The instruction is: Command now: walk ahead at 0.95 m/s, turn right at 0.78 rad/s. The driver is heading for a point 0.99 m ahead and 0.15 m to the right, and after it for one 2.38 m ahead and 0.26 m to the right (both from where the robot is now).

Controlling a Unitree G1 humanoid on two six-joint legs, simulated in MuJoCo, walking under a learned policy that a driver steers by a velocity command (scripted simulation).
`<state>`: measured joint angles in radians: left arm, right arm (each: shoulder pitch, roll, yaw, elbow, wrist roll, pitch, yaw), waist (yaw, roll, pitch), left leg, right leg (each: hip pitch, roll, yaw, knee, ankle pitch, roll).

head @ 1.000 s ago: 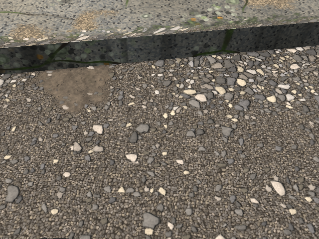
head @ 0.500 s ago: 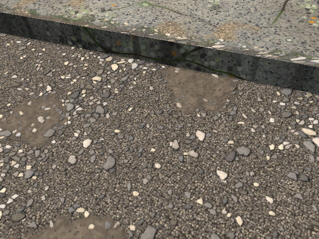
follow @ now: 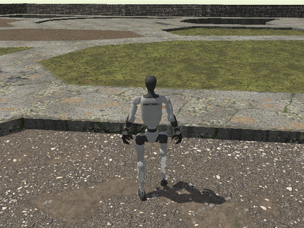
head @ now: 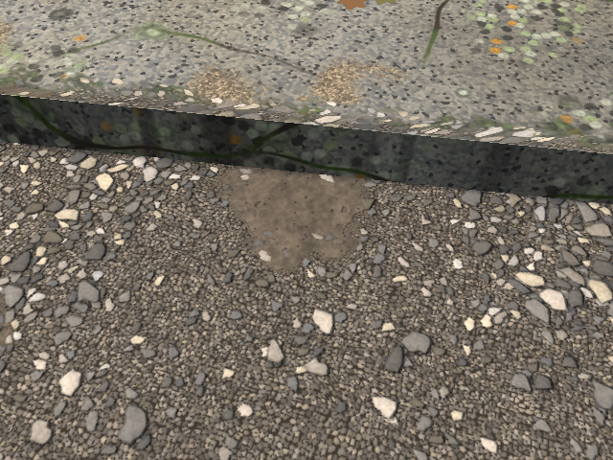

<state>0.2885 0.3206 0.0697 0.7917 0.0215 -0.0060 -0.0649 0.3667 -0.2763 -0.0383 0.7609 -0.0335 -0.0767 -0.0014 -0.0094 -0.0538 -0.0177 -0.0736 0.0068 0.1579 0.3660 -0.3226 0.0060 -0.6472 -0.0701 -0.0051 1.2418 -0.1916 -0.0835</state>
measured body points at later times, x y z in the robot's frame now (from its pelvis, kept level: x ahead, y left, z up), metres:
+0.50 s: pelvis +0.42 -0.07 -0.01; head +0.44 -0.07 +0.44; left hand +0.52 +0.20 -0.13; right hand +0.52 -0.36 -0.08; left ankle +0.62 +0.06 -0.67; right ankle +0.34 -0.05 -0.74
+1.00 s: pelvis +0.90 -0.17 +0.00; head +0.93 -0.17 +0.45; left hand +1.18 +0.00 -0.06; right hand +0.79 -0.44 -0.12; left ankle +0.80 -0.11 -0.74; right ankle +1.07 -0.38 -0.67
